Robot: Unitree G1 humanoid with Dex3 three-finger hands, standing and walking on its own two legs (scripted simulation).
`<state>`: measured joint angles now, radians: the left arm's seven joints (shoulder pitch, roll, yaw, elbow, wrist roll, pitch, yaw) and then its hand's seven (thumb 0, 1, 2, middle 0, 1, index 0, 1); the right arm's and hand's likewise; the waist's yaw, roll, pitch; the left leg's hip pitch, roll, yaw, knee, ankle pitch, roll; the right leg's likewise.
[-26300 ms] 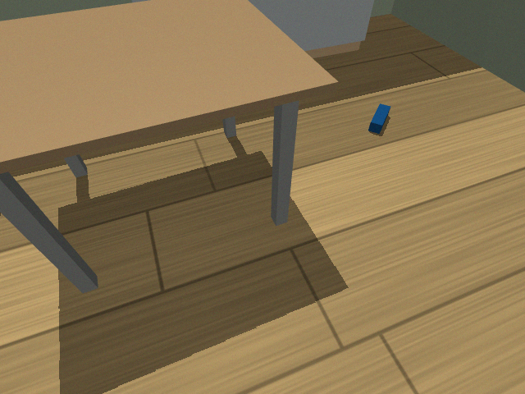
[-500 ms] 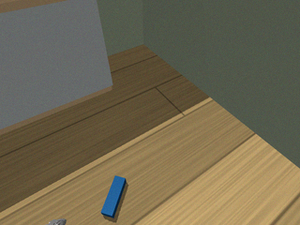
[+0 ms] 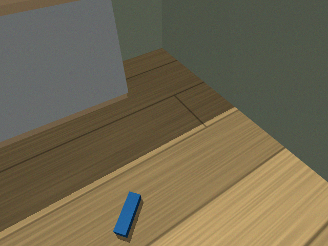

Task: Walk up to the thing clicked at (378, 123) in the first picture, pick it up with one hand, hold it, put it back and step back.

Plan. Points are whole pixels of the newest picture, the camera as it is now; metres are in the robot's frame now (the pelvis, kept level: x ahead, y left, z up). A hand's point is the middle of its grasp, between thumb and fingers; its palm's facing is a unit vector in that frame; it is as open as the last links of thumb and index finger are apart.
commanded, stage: walk up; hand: left
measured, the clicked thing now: (128, 213) +0.41 +0.24 -0.75
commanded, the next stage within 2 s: stand in 0.04 s
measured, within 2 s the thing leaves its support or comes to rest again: neither
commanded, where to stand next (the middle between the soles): +0.02 +0.00 m, yaw +0 degrees
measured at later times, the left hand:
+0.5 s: hand out of the picture +0.10 +0.25 -0.15, palm faces -0.04 -0.94 -0.35, open 7.3 cm
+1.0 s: hand out of the picture +0.09 +0.25 -0.16, palm faces -0.04 -0.94 -0.35, open 7.3 cm
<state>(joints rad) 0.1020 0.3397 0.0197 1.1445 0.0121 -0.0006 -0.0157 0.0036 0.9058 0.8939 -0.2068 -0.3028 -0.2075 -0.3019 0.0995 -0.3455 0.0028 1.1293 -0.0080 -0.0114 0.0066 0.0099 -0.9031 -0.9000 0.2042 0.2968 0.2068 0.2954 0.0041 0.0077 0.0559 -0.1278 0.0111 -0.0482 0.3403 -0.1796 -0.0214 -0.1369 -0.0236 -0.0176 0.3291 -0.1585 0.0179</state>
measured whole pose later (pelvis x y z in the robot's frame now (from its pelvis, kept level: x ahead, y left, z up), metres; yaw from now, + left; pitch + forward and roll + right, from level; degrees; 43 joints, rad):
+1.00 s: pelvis +0.02 +0.00 +0.00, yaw +0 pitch -2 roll +0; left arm 0.11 0.35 0.00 1.13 0.01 -0.01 0.00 0.00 0.91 0.89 -0.21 -0.30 -0.21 -0.30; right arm 0.11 -0.35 0.00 1.13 -0.01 0.00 0.01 0.01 -0.90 -0.90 0.20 0.30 0.21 0.30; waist 0.00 0.00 0.05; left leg -0.09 0.02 -0.04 0.32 -0.19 -0.03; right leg -0.11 -0.02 -0.01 0.32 -0.18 0.01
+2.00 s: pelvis +0.01 +0.00 +0.00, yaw -1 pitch -2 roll +0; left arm 0.12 0.36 -0.01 1.12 0.01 -0.01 -0.01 0.00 0.91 0.89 -0.21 -0.30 -0.21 -0.30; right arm 0.12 -0.35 0.00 1.12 -0.01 -0.01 0.00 0.01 -0.90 -0.90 0.20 0.30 0.21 0.30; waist 0.00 0.00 0.05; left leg -0.09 0.02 -0.03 0.31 -0.19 -0.02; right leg -0.12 -0.02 0.00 0.33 -0.18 0.01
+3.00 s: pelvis +0.01 +0.00 -0.02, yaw -1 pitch +8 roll +0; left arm -0.06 0.33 0.15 1.03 0.12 0.02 0.00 0.00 0.49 0.99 -0.05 -0.70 -0.05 -0.70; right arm 0.21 -0.25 -0.03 0.80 0.01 -0.05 -0.02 0.01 -0.77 -0.87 0.20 0.30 0.21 0.30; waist -0.02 -0.01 0.00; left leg -0.45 0.02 -0.03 0.63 -0.32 -0.03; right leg -0.47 -0.01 0.01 0.63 -0.29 0.01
